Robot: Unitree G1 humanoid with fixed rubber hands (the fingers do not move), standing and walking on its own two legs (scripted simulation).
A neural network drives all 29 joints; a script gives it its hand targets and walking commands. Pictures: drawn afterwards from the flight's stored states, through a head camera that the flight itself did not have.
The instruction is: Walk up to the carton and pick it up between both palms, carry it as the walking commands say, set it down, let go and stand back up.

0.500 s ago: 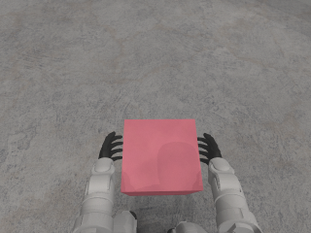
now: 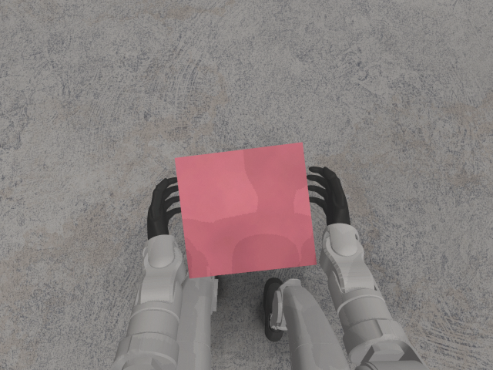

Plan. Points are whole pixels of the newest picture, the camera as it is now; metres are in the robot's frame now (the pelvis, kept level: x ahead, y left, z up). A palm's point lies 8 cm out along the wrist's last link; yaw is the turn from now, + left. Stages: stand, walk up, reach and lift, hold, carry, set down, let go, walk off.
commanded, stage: set down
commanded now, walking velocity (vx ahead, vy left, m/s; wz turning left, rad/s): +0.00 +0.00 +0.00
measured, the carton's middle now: (247, 204) +0.36 +0.01 -0.22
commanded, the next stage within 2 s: none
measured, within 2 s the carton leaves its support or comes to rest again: neither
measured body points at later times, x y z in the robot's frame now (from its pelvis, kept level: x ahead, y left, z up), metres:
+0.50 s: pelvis -0.03 -0.01 -0.07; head +0.24 +0.02 +0.28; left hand +0.35 +0.15 -0.22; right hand +0.38 -0.14 -0.20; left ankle +0.11 +0.11 -0.68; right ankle +0.03 -0.13 -0.68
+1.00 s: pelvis -0.04 +0.00 -0.14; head +0.28 +0.02 +0.17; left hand +0.37 +0.17 -0.32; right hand +0.41 -0.12 -0.29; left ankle +0.11 +0.11 -0.68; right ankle +0.03 -0.13 -0.68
